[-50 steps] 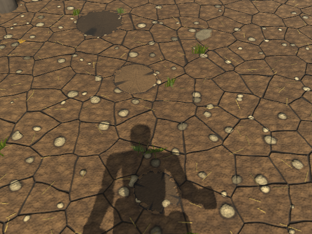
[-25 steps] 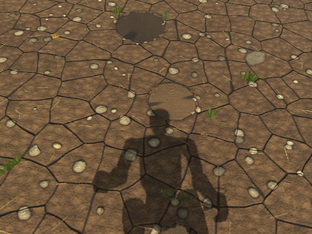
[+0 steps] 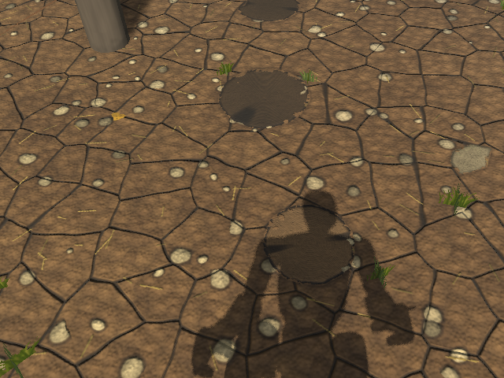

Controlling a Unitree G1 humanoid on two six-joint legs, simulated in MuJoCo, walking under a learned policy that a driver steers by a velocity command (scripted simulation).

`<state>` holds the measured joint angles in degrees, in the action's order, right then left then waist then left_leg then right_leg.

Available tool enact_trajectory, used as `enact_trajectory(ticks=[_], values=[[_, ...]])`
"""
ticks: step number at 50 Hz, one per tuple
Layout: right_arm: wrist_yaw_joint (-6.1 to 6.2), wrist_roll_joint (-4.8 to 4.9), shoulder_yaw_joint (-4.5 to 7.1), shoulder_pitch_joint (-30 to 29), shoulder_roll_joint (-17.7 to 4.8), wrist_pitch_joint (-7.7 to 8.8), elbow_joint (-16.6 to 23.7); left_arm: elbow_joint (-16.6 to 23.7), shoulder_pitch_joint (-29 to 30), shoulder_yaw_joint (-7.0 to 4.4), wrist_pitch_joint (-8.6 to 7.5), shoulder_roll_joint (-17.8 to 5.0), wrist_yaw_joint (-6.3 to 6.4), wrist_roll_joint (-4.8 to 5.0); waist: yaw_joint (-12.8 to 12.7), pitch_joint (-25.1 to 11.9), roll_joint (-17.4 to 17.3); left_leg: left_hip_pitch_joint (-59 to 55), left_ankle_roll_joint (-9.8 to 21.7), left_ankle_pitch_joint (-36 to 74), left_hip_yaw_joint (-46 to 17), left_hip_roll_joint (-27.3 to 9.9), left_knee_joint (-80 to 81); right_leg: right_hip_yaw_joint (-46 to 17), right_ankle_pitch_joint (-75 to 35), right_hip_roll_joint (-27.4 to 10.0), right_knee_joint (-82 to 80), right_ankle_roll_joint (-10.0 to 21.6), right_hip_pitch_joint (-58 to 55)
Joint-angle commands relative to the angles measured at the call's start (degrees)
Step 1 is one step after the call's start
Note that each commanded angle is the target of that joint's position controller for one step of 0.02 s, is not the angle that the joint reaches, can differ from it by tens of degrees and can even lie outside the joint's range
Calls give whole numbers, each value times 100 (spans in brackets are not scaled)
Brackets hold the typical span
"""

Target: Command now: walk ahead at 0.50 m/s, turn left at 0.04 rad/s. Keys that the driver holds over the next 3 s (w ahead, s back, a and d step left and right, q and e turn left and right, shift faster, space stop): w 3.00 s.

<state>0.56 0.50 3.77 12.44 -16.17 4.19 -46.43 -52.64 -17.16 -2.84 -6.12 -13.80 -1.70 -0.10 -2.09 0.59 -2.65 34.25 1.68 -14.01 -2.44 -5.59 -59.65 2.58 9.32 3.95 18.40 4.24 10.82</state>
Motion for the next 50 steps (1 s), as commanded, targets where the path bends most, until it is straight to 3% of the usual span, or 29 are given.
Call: enact_trajectory(ticks=[1, 6, 11, 14, 15, 16, 17, 18, 19, 20, 21, 22, 23, 25, 27, 30, 33, 38, 41, 42, 43, 44, 45, 46, 47, 48, 49, 50], values=[[20, -39, 76, -152, -290, 22, 402, 272, 52, -190, -55, -944, 95, 29, 117, -62, 548, 729, -161, 757, -68, -251, 639, -1257, -1678, -1604, -1013, 868, -496], [-70, 6, -7, -1041, -91, 85, 635, 103, -373, -152, 29, -936, 160, 92, -172, 130, 588, 407, -148, 2013, 211, -7, 2239, -675, -1656, -1322, -1083, 599, -595], [-253, 69, -49, -1793, -107, 169, 956, -107, -823, -164, 191, -996, 186, 103, -360, 397, 607, 669, 0, 1666, 282, 182, 2937, -807, -1843, -1728, -734, 640, -1503], [-321, 62, 22, -1504, -329, 212, 960, -96, -663, -216, 263, -1142, 233, 112, -24, 156, 796, -16, 242, 1048, 397, 412, 3158, -787, -3210, -1854, -148, 500, -1812], [-303, 45, 104, -999, -491, 215, 830, -67, -539, -232, 286, -1200, 243, 112, 284, -187, 878, -810, 372, 1018, 552, 604, 3231, -682, -4179, -1760, 404, 422, -1763], [-259, 25, 237, -74, -756, 208, 553, -11, -421, -196, 305, -1125, 248, 93, 738, -768, 789, -2167, 575, 1309, 558, 619, 3283, -472, -4446, -1486, 1419, 264, -1358], [-184, -70, 344, 1036, -1155, 185, 334, 153, -396, -109, 279, -944, 255, -13, 1102, -1633, 230, -4097, 966, 1595, -611, -437, 2997, -278, -2746, -1153, 3160, 86, -21], [-208, -76, 395, 1245, -1492, 163, 201, 171, -1229, 126, 136, -120, 175, 6, 633, -2416, -1327, -6027, 1966, 713, -3402, -1780, 3535, -369, 1801, -54, 5156, -242, 2307], [-196, -3, 258, 1296, -908, 130, 203, 85, -878, -15, 6, -777, 126, 142, 898, -2323, -833, -5924, 1844, -89, -3817, -1675, 3988, -1038, 2387, -286, 5773, -182, 2982], [-165, 13, 183, 789, -724, 125, 262, 306, -258, -98, -68, -1050, 101, 272, 834, -1293, -572, -5063, 1551, 21, -2884, -1457, 4157, -887, 1931, -586, 5807, -132, 3358], [-163, -18, 141, 378, -625, 122, 325, 376, 72, -90, -87, -985, 126, 253, 651, -788, -57, -4135, 1386, 481, -2222, -1211, 4344, -729, 1397, -867, 5509, -143, 3171], [-188, -63, 101, 96, -490, 132, 346, 395, 202, -119, -57, -922, 151, 157, 463, -412, 109, -3377, 1302, 946, -1773, -1001, 4540, -665, 1104, -1020, 5140, -192, 2936], [-206, -115, 61, -39, -376, 158, 345, 367, 62, -139, 18, -850, 159, 118, 245, -326, -14, -2917, 1240, 1172, -1455, -838, 4735, -708, 903, -1161, 4934, -208, 2570], [-237, -73, 77, -52, -406, 221, 271, 329, -131, -109, 161, -600, 180, 100, 73, -263, -117, -2452, 1298, 1344, -1122, -749, 5028, -660, 765, -1240, 4587, -289, 2281], [-204, -66, 120, 41, -573, 249, 170, 442, 128, -107, 226, -562, 203, 56, 54, -87, -80, -2262, 1338, 1465, -839, -722, 5226, -614, 361, -1293, 4147, -400, 2507], [-119, -49, 143, 287, -678, 208, 28, 629, 726, -104, 210, -541, 183, 14, 207, 69, -15, -2373, 1214, 1540, -477, -582, 5332, -569, -678, -1283, 3139, -484, 2794], [-71, -4, 148, 557, -756, 172, -114, 787, 1329, -53, 153, -427, 130, 33, 423, 167, -16, -2465, 1026, 1523, -136, -422, 5320, -388, -1476, -1083, 2085, -464, 2554], [-47, 53, 174, 1043, -842, 57, -419, 1107, 2085, -21, 92, -485, -6, 104, 664, 334, -59, -3364, 964, 1500, -223, -770, 4962, -338, -1198, -895, 1304, -332, 2702], [-7, 69, 213, 966, -945, -35, -481, 1145, 1887, -75, 36, -672, -81, 110, 430, 182, -226, -3782, 806, 2319, -298, -955, 4484, -248, -552, -740, 1047, -103, 2248], [4, 77, 216, 829, -978, -65, -463, 1036, 1456, -146, 22, -793, -75, 97, 151, -69, -265, -3764, 707, 3221, -166, -840, 3991, -72, -487, -559, 904, 11, 1574], [14, 58, 168, 793, -862, -91, -441, 756, 580, -287, 21, -1048, -36, 75, -233, -623, -163, -3481, 556, 3769, 71, -537, 3000, 16, -614, -452, 880, 182, 329], [31, -52, 54, 825, -632, -83, -292, 544, -499, -418, 32, -1487, 22, 8, -592, -1495, 409, -2350, 331, 2478, 365, -185, 1252, -1054, -918, -1422, 1105, 568, -1446], [-34, -48, -155, 1555, 94, 59, -240, 404, -830, -510, 74, -1917, 10, 13, -226, -2174, 1962, 47, -56, -1250, 333, 892, -737, -3790, 129, -2656, 502, 1537, -3395], [-68, 68, -34, 1237, -490, 186, -324, 439, -845, -356, 91, -1335, 6, 86, -470, -2157, 1485, 762, -5, -1949, -436, 695, -1477, -4337, 933, -2610, 22, 1472, -3393], [-94, 199, 48, 689, -777, 262, -156, 524, -381, -277, 85, -1103, 30, 82, -428, -1281, 1190, 1172, 79, -1506, -359, 395, -1590, -3471, 831, -2415, -74, 1187, -2686], [-66, 180, 35, 373, -736, 277, -91, 615, 26, -235, 88, -977, 40, 45, -268, -831, 736, 1008, 91, -965, -192, 94, -1340, -2804, 351, -2189, -192, 1026, -1866], [-36, 86, 62, 208, -689, 252, -65, 650, 325, -192, 83, -821, 27, 2, -102, -461, 578, 766, 59, -637, -137, -73, -963, -2351, -158, -1996, -371, 958, -1118], [-27, 42, 82, 308, -615, 180, -86, 663, 464, -142, 65, -675, 17, -64, 100, -356, 641, 396, 66, -393, -179, -214, -762, -2029, -409, -1834, -568, 888, -659]])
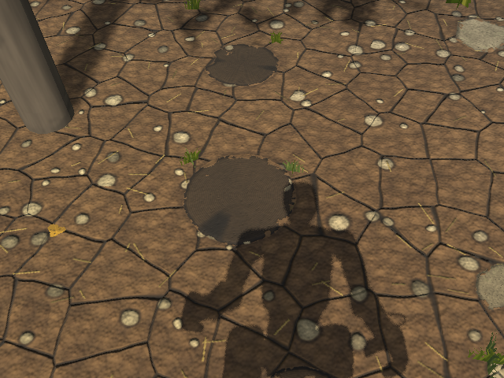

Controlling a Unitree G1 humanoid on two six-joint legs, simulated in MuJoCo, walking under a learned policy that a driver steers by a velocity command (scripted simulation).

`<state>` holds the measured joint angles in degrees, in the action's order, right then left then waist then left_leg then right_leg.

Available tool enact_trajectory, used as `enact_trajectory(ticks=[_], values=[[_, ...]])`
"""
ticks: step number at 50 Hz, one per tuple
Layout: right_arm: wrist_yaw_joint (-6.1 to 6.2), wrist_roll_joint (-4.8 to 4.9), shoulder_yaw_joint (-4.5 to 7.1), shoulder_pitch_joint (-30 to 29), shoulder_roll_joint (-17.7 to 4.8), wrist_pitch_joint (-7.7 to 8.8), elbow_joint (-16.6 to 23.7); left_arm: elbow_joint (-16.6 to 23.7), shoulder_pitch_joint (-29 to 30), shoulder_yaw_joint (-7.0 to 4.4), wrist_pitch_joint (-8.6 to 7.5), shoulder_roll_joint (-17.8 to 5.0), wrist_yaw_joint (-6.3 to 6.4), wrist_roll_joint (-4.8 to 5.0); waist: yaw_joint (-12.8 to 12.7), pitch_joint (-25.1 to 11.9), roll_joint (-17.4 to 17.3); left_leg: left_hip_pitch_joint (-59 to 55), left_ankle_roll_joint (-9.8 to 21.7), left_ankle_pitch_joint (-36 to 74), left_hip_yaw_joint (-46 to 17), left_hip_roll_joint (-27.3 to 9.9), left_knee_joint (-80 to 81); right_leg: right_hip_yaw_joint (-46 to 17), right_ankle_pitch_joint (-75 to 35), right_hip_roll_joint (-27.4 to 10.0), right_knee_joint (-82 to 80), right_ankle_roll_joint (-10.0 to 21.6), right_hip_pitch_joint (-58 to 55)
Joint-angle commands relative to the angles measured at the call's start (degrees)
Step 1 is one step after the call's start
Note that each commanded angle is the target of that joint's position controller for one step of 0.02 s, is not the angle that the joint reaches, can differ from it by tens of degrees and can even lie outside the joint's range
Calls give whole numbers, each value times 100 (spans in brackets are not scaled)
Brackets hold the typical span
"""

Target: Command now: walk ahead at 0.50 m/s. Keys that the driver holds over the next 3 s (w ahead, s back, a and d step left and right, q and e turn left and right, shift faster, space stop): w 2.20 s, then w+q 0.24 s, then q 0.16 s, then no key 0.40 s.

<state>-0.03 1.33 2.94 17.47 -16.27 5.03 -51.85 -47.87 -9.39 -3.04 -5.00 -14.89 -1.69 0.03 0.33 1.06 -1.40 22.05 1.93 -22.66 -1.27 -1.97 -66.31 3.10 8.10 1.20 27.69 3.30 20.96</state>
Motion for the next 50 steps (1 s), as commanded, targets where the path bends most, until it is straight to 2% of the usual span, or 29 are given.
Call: enact_trajectory(ticks=[1, 3, 4, 7, 10, 14, 17, 18, 19, 20, 21, 22, 23, 24, 25, 26, 27, 28, 31, 33, 37, 40, 43, 45, 46, 47, 48, 49, 50], values=[[33, -36, 149, -64, -479, 29, 433, 162, -289, -138, -68, -606, 7, -77, -33, -381, 674, 1368, 1, 549, -291, -611, 65, -1951, -452, -1550, -1652, 1049, -1391], [50, -66, 125, -102, -343, -71, 454, 77, -360, -167, -125, -688, 15, -13, 47, -237, 589, 1367, -103, 734, -239, -679, 476, -1589, -757, -1498, -1891, 1108, -1135], [63, -87, 124, -276, -331, -92, 511, 35, -422, -190, -132, -766, 43, -16, 38, -167, 515, 1499, -151, 967, -211, -689, 730, -1450, -856, -1469, -1975, 1106, -1113], [37, -119, 104, -809, -266, -88, 662, -78, -644, -216, -95, -864, 120, 7, -89, -32, 437, 1711, -232, 1952, -157, -663, 1743, -1033, -1065, -1337, -2088, 980, -1228], [-21, -86, 55, -1390, -167, -49, 795, -192, -880, -219, -63, -918, 161, 52, -284, 105, 466, 1474, -221, 2700, 20, -478, 2731, -688, -937, -1176, -2130, 819, -1277], [-131, -28, 25, -2027, -193, -5, 1017, -418, -1293, -237, 24, -973, 175, 101, -501, 292, 480, 1519, -144, 2667, 83, -324, 3399, -698, -832, -1410, -1928, 782, -1881], [-221, -22, 54, -2077, -337, 47, 1116, -498, -1293, -280, 112, -1057, 209, 129, -373, 275, 575, 1374, 64, 2106, 78, -237, 3693, -788, -1287, -1661, -1560, 660, -2382], [-231, -25, 90, -1882, -426, 60, 1076, -496, -1224, -295, 138, -1100, 219, 130, -237, 157, 641, 1034, 145, 1908, 161, -141, 3753, -769, -1801, -1669, -1325, 598, -2462], [-222, -42, 166, -1419, -555, 70, 950, -475, -1090, -298, 167, -1123, 229, 139, 54, -115, 666, 331, 259, 1852, 338, 40, 3887, -623, -2712, -1540, -789, 496, -2437], [-181, -65, 310, -514, -813, 66, 654, -451, -1071, -247, 194, -991, 239, 114, 441, -679, 550, -944, 426, 1952, 415, 137, 3893, -391, -3166, -1235, 247, 343, -2118], [-121, -133, 437, 534, -1246, 50, 449, -302, -1132, -131, 189, -741, 252, -11, 773, -1547, -118, -2708, 802, 2128, -747, -889, 3700, -105, -1716, -874, 2060, 120, -942], [-154, -112, 501, 782, -1585, 13, 307, -277, -1824, 67, 59, -25, 193, -1, 384, -2164, -1653, -4472, 1669, 805, -3440, -2023, 4399, -228, 2047, 209, 3940, -218, 1361], [-162, -60, 342, 738, -1026, 20, 371, -328, -1446, -64, -65, -625, 160, 117, 619, -2020, -1068, -4343, 1496, 49, -3824, -1942, 4829, -988, 2542, -42, 4609, -130, 2016], [-144, -67, 271, 294, -826, 37, 442, -142, -920, -141, -143, -891, 134, 248, 557, -1231, -799, -3657, 1265, 193, -3041, -1783, 4935, -898, 2057, -322, 4699, -30, 2384], [-139, -103, 232, -133, -731, 41, 531, -85, -641, -131, -161, -851, 165, 235, 389, -797, -343, -2853, 1164, 747, -2435, -1589, 5072, -734, 1518, -616, 4472, -22, 2211], [-149, -161, 196, -410, -593, 49, 561, -65, -518, -159, -141, -802, 191, 139, 232, -462, -179, -2146, 1164, 1220, -2027, -1435, 5262, -699, 1180, -784, 4159, -49, 1995], [-154, -217, 162, -548, -489, 76, 562, -86, -634, -175, -79, -733, 194, 116, 35, -409, -359, -1709, 1141, 1580, -1736, -1308, 5403, -761, 976, -934, 3954, -62, 1602], [-165, -205, 152, -593, -426, 95, 540, -128, -739, -169, -9, -626, 197, 110, -56, -368, -385, -1487, 1146, 1722, -1506, -1207, 5560, -757, 894, -972, 3773, -94, 1399], [-116, -156, 197, -441, -606, 141, 401, -41, -491, -153, 116, -478, 221, 57, -111, -128, -254, -1239, 1211, 2165, -1015, -1143, 5876, -666, 411, -1029, 3124, -252, 1606], [-56, -147, 220, -257, -688, 117, 304, 76, -124, -151, 118, -457, 213, 15, -24, -21, -140, -1347, 1181, 2341, -787, -1098, 5971, -646, -210, -1029, 2493, -349, 1851], [13, -92, 219, 40, -746, 69, 140, 259, 605, -88, 63, -306, 141, 38, 208, 144, -173, -1431, 957, 2361, -259, -853, 6023, -426, -1293, -812, 1150, -364, 1628], [25, -54, 231, 377, -792, 19, -48, 423, 1121, -49, 34, -294, 69, 81, 402, 286, -170, -1812, 938, 2267, -210, -975, 5921, -335, -1383, -678, 603, -333, 1601], [48, -26, 263, 525, -838, -75, -190, 593, 1398, -46, -13, -374, -31, 105, 403, 370, -220, -2409, 875, 2540, -289, -1253, 5607, -372, -931, -613, 269, -168, 1716], [72, -14, 296, 438, -913, -131, -212, 587, 1205, -88, -45, -517, -74, 108, 216, 238, -327, -2653, 768, 3198, -309, -1358, 5274, -299, -511, -499, 129, -14, 1331], [80, -9, 308, 312, -958, -158, -193, 499, 840, -151, -57, -641, -72, 99, -17, 14, -400, -2664, 689, 4087, -222, -1293, 4859, -145, -377, -331, 52, 89, 745], [86, -11, 279, 216, -887, -190, -173, 247, 48, -274, -57, -837, -44, 77, -417, -457, -333, -2481, 553, 4829, 0, -1030, 3963, 25, -464, -145, -61, 240, -347], [97, -78, 191, 227, -701, -196, -72, -27, -1011, -408, -50, -1188, 10, 24, -795, -1244, -22, -1554, 359, 4111, 234, -724, 2512, -540, -654, -676, 199, 529, -2069], [39, -137, -14, 884, -42, -79, 31, -165, -1628, -551, -8, -1785, 39, -31, -608, -2068, 1369, 845, -85, 1443, 422, 263, 206, -3150, 168, -2127, -128, 1466, -4318], [0, -68, 18, 746, -253, 68, -63, -180, -1689, -407, 8, -1326, 22, 37, -709, -2384, 1514, 1675, -67, -1044, -408, 451, -658, -4499, 843, -2391, -956, 1635, -4523]])
Over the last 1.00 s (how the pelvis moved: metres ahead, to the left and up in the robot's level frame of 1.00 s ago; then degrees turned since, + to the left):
0.56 -0.01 -0.01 -1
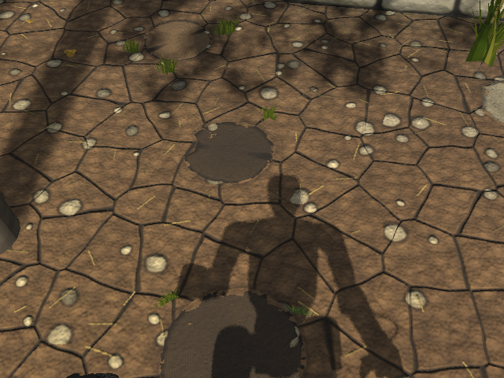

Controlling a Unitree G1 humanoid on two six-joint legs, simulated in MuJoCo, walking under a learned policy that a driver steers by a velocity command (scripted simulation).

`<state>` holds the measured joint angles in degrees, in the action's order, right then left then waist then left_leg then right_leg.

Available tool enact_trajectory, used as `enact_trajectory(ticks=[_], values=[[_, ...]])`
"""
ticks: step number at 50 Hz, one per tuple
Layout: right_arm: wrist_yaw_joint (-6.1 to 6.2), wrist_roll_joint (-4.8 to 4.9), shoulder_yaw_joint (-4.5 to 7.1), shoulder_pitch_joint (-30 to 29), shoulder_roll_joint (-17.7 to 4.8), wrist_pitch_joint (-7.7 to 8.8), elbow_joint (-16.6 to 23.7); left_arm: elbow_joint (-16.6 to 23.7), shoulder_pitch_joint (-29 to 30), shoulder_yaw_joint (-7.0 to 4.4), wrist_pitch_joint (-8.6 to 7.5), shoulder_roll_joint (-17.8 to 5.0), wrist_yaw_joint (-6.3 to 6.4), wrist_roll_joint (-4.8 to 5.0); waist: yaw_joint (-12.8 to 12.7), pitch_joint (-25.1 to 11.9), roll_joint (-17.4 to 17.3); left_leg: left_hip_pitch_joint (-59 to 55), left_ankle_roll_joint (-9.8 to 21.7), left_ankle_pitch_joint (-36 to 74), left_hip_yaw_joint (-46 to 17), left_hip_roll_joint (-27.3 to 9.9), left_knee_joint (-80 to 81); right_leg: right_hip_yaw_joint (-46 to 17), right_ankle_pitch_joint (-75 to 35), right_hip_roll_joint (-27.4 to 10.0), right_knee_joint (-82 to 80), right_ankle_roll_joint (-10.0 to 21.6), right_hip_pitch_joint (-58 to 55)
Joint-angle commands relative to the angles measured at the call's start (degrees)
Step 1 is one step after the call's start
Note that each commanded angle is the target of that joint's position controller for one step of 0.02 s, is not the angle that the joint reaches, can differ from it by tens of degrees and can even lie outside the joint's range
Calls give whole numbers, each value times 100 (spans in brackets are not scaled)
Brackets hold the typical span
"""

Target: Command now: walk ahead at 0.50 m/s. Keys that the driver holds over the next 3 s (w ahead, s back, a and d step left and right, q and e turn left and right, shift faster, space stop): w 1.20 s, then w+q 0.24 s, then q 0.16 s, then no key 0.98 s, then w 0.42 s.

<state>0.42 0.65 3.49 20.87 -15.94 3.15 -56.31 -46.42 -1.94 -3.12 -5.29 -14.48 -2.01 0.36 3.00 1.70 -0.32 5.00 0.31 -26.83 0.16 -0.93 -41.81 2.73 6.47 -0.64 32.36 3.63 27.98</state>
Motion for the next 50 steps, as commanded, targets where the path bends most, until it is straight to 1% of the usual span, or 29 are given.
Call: enact_trajectory(ticks=[1, 2, 3, 4, 5, 7, 9, 11, 15, 18, 21, 22, 23, 24, 25, 26, 27, 28, 29, 30, 31, 33, 35, 38, 41, 43, 47, 49, 50], values=[[-83, 170, 91, -120, -739, 345, 528, -255, -1945, -297, 27, -1085, 63, 32, -930, -1535, 1043, 3928, 208, -375, -637, -20, -3465, -3678, 1287, -2008, -1516, 1286, -4531], [-72, 198, 87, -488, -749, 377, 614, -143, -1495, -241, 27, -905, 75, 12, -789, -979, 662, 3899, 268, 172, -468, -340, -3263, -2920, 1043, -1781, -1638, 1084, -3672], [-36, 125, 109, -669, -696, 356, 633, -103, -1146, -187, 21, -733, 60, -31, -617, -541, 395, 3676, 251, 591, -371, -546, -2867, -2376, 637, -1557, -1854, 984, -2840], [-9, 71, 143, -601, -642, 285, 605, -85, -954, -139, -9, -583, 47, -89, -410, -374, 497, 3290, 244, 885, -416, -718, -2541, -1995, 309, -1365, -2042, 882, -2292], [-3, 50, 133, -472, -514, 204, 563, -105, -896, -133, -26, -554, 33, -105, -291, -339, 576, 2999, 217, 1043, -418, -767, -2384, -1797, 164, -1283, -2216, 878, -1980], [16, 19, 114, -460, -345, 97, 565, -194, -994, -162, -82, -670, 45, -68, -200, -240, 512, 2956, 127, 1289, -363, -816, -2047, -1462, -248, -1237, -2442, 965, -1723], [31, -27, 124, -826, -359, 70, 697, -296, -1181, -198, -94, -808, 106, -63, -249, -90, 379, 3311, 17, 1812, -354, -838, -1466, -1245, -568, -1232, -2569, 1000, -1794], [8, -51, 117, -1174, -319, 89, 801, -380, -1354, -200, -67, -842, 164, -45, -333, -23, 344, 3463, -43, 2469, -322, -807, -784, -996, -759, -1147, -2607, 914, -1936], [-78, -8, 40, -1960, -173, 146, 1003, -549, -1716, -201, -30, -903, 224, 18, -595, 153, 348, 3186, -45, 3349, -70, -556, 482, -593, -663, -988, -2662, 748, -2068], [-167, 32, 4, -2418, -183, 175, 1170, -736, -2043, -217, 43, -932, 237, 49, -746, 304, 337, 3292, 12, 3253, -50, -452, 953, -596, -685, -1188, -2493, 747, -2608], [-265, 47, 14, -2554, -300, 226, 1302, -841, -2105, -263, 139, -1006, 270, 78, -659, 314, 401, 3270, 204, 2704, -79, -379, 1251, -676, -1155, -1464, -2125, 652, -3189], [-282, 51, 41, -2413, -384, 239, 1282, -843, -2049, -280, 167, -1044, 280, 81, -550, 221, 461, 3014, 278, 2483, -27, -308, 1307, -677, -1562, -1502, -1940, 595, -3298], [-282, 44, 99, -2097, -510, 251, 1210, -822, -1938, -295, 193, -1095, 288, 83, -350, 15, 549, 2489, 373, 2291, 113, -147, 1349, -618, -2428, -1459, -1570, 525, -3336], [-261, 25, 209, -1387, -688, 254, 994, -799, -1817, -278, 228, -1056, 292, 84, 37, -408, 524, 1499, 514, 2332, 296, 49, 1468, -417, -3265, -1235, -750, 401, -3207], [-212, -17, 348, -363, -1006, 248, 698, -728, -1830, -201, 242, -883, 301, 36, 422, -1129, 324, -121, 749, 2484, 3, -227, 1255, -191, -2896, -923, 556, 219, -2451], [-176, -104, 488, 391, -1564, 215, 549, -628, -2454, -19, 148, -299, 247, -22, 315, -2040, -840, -2540, 1609, 1783, -2381, -1713, 1338, 94, -799, -97, 2864, -212, -81], [-189, -15, 389, 513, -1277, 193, 500, -691, -2405, 28, 4, -236, 218, 3, 360, -2448, -1443, -2950, 1900, 1094, -4151, -2194, 2305, -625, 2628, 401, 3941, -265, 938], [-182, 20, 268, 138, -944, 205, 540, -551, -1885, -127, -101, -796, 180, 173, 366, -1708, -1064, -2403, 1597, 654, -3550, -1985, 2432, -943, 2503, 15, 4425, -136, 1517], [-166, -2, 213, -343, -773, 210, 662, -417, -1454, -133, -148, -859, 184, 239, 238, -1073, -739, -1553, 1401, 895, -2785, -1798, 2550, -749, 1990, -300, 4287, -53, 1606], [-184, -67, 153, -732, -592, 218, 710, -395, -1213, -155, -136, -822, 222, 157, 74, -579, -306, -665, 1285, 1321, -2193, -1560, 2786, -628, 1518, -532, 3915, -38, 1399], [-189, -127, 118, -949, -482, 254, 732, -411, -1314, -192, -76, -760, 250, 114, -161, -434, -513, -77, 1251, 1699, -1854, -1432, 2947, -679, 1212, -721, 3571, -52, 1006], [-210, -117, 97, -1024, -395, 288, 685, -500, -1535, -177, 69, -524, 256, 79, -359, -329, -540, 468, 1258, 2006, -1410, -1242, 3254, -672, 995, -823, 3222, -117, 552], [-164, -97, 134, -903, -568, 318, 599, -425, -1331, -176, 141, -463, 276, 47, -396, -161, -406, 597, 1330, 2363, -1114, -1217, 3453, -608, 625, -858, 2791, -231, 763], [-66, -80, 159, -616, -690, 291, 467, -241, -761, -177, 133, -438, 260, -16, -270, -17, -262, 408, 1273, 2730, -769, -1142, 3560, -571, -332, -846, 1776, -372, 1116], [-15, -33, 154, -388, -727, 263, 367, -95, -174, -121, 87, -317, 197, 9, -89, 103, -291, 367, 1107, 2751, -373, -947, 3603, -373, -1145, -650, 720, -383, 884], [-3, 0, 163, -144, -765, 242, 251, 5, 202, -84, 72, -288, 150, 39, 53, 198, -278, 176, 1085, 2626, -309, -987, 3591, -280, -1324, -539, 287, -377, 797], [20, 39, 202, 157, -818, 122, 43, 228, 651, -61, 22, -376, 21, 74, 120, 343, -302, -661, 1031, 2878, -383, -1346, 3218, -338, -870, -455, -204, -205, 997], [43, 51, 241, 89, -895, 61, 25, 234, 485, -100, -10, -522, -24, 81, -59, 225, -395, -940, 927, 3507, -414, -1473, 2889, -281, -427, -352, -335, -55, 669], [50, 54, 255, -30, -942, 34, 49, 161, 161, -158, -23, -648, -25, 74, -269, 18, -478, -974, 854, 4370, -349, -1429, 2509, -140, -243, -193, -387, 41, 139]])
Over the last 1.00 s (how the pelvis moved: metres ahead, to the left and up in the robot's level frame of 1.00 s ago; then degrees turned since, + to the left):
0.55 0.02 -0.01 0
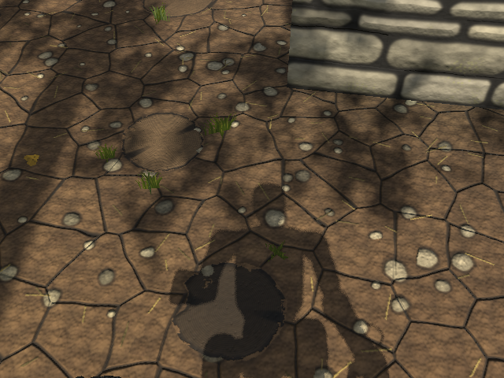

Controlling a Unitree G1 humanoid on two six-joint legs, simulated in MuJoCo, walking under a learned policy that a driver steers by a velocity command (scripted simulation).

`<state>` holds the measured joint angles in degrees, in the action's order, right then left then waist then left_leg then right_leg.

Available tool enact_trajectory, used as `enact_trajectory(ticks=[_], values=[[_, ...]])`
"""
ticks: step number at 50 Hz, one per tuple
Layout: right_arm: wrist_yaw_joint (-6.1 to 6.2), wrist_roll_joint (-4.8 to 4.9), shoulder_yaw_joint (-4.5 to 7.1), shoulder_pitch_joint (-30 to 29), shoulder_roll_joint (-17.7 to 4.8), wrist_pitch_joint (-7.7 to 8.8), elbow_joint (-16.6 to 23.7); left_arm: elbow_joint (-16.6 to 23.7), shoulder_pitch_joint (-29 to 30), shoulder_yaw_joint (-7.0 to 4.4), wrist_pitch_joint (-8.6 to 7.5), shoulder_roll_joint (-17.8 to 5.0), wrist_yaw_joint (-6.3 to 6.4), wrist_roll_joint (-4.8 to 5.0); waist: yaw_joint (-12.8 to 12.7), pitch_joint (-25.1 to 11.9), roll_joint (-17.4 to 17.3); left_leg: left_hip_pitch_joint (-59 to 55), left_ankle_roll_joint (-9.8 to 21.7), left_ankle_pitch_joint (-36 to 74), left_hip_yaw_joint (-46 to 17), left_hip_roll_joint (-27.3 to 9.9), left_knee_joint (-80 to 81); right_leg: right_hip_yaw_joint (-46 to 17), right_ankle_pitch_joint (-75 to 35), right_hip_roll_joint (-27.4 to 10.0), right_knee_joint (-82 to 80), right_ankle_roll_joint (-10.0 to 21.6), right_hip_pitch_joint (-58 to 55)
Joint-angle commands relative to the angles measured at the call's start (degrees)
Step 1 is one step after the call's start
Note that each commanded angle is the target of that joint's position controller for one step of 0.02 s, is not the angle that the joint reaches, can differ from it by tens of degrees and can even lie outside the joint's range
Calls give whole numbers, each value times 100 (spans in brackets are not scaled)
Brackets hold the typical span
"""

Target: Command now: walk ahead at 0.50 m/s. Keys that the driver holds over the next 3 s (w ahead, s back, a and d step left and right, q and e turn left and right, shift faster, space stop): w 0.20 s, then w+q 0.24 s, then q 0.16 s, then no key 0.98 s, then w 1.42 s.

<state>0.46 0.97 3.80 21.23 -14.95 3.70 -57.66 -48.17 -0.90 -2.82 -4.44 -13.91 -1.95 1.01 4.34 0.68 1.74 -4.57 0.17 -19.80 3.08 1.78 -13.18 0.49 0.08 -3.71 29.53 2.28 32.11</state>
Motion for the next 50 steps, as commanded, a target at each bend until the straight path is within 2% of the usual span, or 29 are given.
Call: enact_trajectory(ticks=[1, 2, 3, 4, 5, 6, 7, 8, 9, 11, 13, 19, 22, 24, 26, 28, 29, 30, 31, 32, 33, 34, 35, 36, 38, 42, 47, 49, 50], values=[[48, 25, 204, -187, -991, -55, 210, 111, -674, -301, -111, -885, -12, -12, -797, -312, -652, 122, 740, 4499, -432, -1466, -1199, 266, 349, 310, -219, 317, -1287], [54, -25, 123, -171, -808, -69, 287, -188, -1722, -440, -105, -1215, 36, -55, -1175, -1059, -416, 903, 557, 4067, -198, -1145, -2552, -79, 214, -12, -1, 561, -2930], [-3, -87, -68, 483, -199, 27, 381, -345, -2459, -584, -70, -1796, 68, -125, -1042, -1958, 835, 3266, 122, 1861, 66, -271, -4878, -2536, 993, -1491, -177, 1451, -5299], [-36, -52, -91, 387, -219, 173, 316, -379, -2546, -464, -54, -1453, 50, -48, -1098, -2314, 1284, 4229, 96, -1311, -694, 145, -5888, -4204, 1658, -1904, -1129, 1699, -5644], [-76, 119, 55, -132, -748, 278, 456, -320, -2118, -346, -70, -1130, 59, -19, -1082, -1543, 911, 4799, 230, -1143, -956, -239, -6356, -3558, 2044, -1707, -1231, 1394, -5057], [-70, 176, 59, -545, -800, 324, 574, -191, -1634, -288, -77, -953, 74, -44, -953, -941, 561, 4854, 312, -619, -773, -556, -6209, -2800, 1782, -1511, -1345, 1202, -4212], [-25, 86, 87, -817, -765, 302, 591, -151, -1253, -217, -85, -740, 48, -104, -800, -427, 114, 4628, 338, -158, -653, -784, -5821, -2160, 1297, -1229, -1576, 1036, -3316], [0, 56, 119, -658, -687, 239, 574, -128, -1043, -188, -121, -662, 46, -165, -544, -324, 391, 4246, 321, 168, -714, -969, -5490, -1838, 963, -1140, -1735, 1022, -2777], [5, 27, 112, -531, -583, 160, 519, -140, -967, -168, -138, -577, 27, -172, -437, -262, 405, 3932, 287, 301, -728, -1041, -5325, -1640, 780, -1025, -1906, 1020, -2435], [15, 32, 97, -476, -390, 45, 484, -222, -1046, -189, -179, -666, 51, -150, -325, -163, 309, 3871, 210, 518, -679, -1095, -4998, -1227, 531, -966, -2154, 1063, -2187], [19, 16, 106, -801, -400, -14, 589, -317, -1216, -230, -205, -811, 125, -174, -377, 18, 165, 4288, 114, 1047, -728, -1123, -4501, -888, 179, -1006, -2308, 1071, -2259], [-120, 16, 54, -1741, -261, 22, 907, -471, -1514, -223, -195, -876, 264, -156, -671, 270, 117, 4231, 119, 2688, -513, -809, -2756, 240, -112, -795, -2510, 730, -2499], [-209, 17, -3, -2189, -191, 19, 1134, -619, -1812, -237, -128, -902, 287, -117, -843, 447, 31, 4411, 203, 2672, -393, -725, -2281, 491, -334, -981, -2394, 685, -3129], [-295, -28, -11, -2359, -200, 29, 1307, -628, -1757, -243, -8, -927, 321, -109, -814, 532, 30, 4406, 277, 2330, -198, -588, -1993, 711, -1483, -1053, -1911, 583, -3484], [-392, -61, 70, -2107, -395, 42, 1408, -544, -1602, -295, 123, -1123, 405, -66, -600, 213, 299, 3893, 405, 1774, 110, -290, -1988, 832, -3359, -1098, -1100, 426, -3732], [-424, -52, 287, -881, -804, 57, 1158, -409, -1397, -312, 240, -1200, 493, -37, 17, -480, 347, 2436, 624, 1830, 296, 152, -1661, 962, -4152, -865, 549, 151, -3567], [-327, -73, 439, -257, -1201, 46, 1062, -320, -1473, -289, 225, -1187, 502, -71, 310, -900, -84, 1078, 887, 3168, -339, -161, -1370, 1013, -2883, -549, 2004, -176, -2643], [-188, -102, 512, -207, -1760, -24, 1104, -144, -2084, -83, 114, -451, 404, -408, -300, -1649, -1693, -1009, 1736, 6058, -2323, -1657, -2117, 904, 2783, 341, 4111, -571, -540], [-196, -127, 413, -135, -1589, -25, 1295, -113, -2241, -8, -56, -545, 290, -210, -155, -2894, -1478, -1892, 2685, 5641, -4220, -2533, -1482, -301, 4181, 841, 5437, -628, 336], [-177, -157, 331, -299, -1233, -60, 1406, -81, -1684, -120, -129, -925, 234, 39, 78, -2590, -741, -1419, 2349, 5289, -3433, -2205, -1313, -686, 3718, 423, 5490, -490, 559], [-150, -80, 255, -719, -945, -62, 1452, 22, -1314, -114, -119, -904, 256, 100, -21, -1814, -410, -648, 2033, 4843, -2724, -1945, -1215, -533, 3228, 153, 5058, -417, 769], [-131, -42, 176, -1057, -729, -78, 1498, -48, -1182, -142, -41, -902, 325, 20, -195, -1205, -11, 342, 1820, 4515, -2270, -1731, -975, -436, 2948, -71, 4613, -449, 616], [-110, -91, 145, -1206, -648, -82, 1504, -17, -1155, -194, 69, -977, 387, -65, -349, -954, -95, 1154, 1744, 4407, -2065, -1610, -792, -453, 2752, -187, 4282, -453, 153], [-118, -172, 138, -1292, -679, -92, 1504, -12, -1280, -216, 182, -940, 413, -75, -511, -863, -280, 1674, 1734, 4260, -1930, -1532, -623, -446, 2673, -209, 4069, -462, -254], [-127, -237, 160, -1383, -791, -60, 1474, -50, -1481, -195, 291, -749, 471, -90, -652, -810, -473, 2188, 1729, 4439, -1579, -1388, -474, -345, 2508, -153, 3504, -506, -615], [-23, -207, 141, -1509, -801, -134, 1432, -58, -1284, -166, 363, -640, 496, -123, -625, -984, -635, 2176, 1494, 3702, -1226, -1180, -398, -328, 1624, -142, 2234, -589, -882], [7, -228, 43, -1449, -661, -241, 1289, -2, -793, -171, 402, -685, 459, -81, -428, -629, -780, 2189, 1282, 1610, -1407, -1107, -291, -279, 1391, -38, 968, -564, -1295], [1, -166, -34, -1491, -528, -270, 1232, -73, -922, -155, 346, -606, 415, -129, -600, -542, -711, 2215, 1047, 1203, -1414, -981, -583, -138, 939, 78, -106, -441, -1842], [-8, -160, -86, -1285, -406, -258, 1154, -92, -956, -150, 316, -669, 391, -207, -612, -505, -562, 2291, 791, 1065, -1401, -825, -726, -288, 357, -41, -602, -346, -2205]])
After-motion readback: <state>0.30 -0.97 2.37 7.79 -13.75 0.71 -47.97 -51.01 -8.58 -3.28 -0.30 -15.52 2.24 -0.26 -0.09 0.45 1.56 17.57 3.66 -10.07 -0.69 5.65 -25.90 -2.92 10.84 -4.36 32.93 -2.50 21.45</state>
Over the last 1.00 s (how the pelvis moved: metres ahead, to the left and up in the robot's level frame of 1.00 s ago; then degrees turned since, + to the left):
0.56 0.02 0.01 0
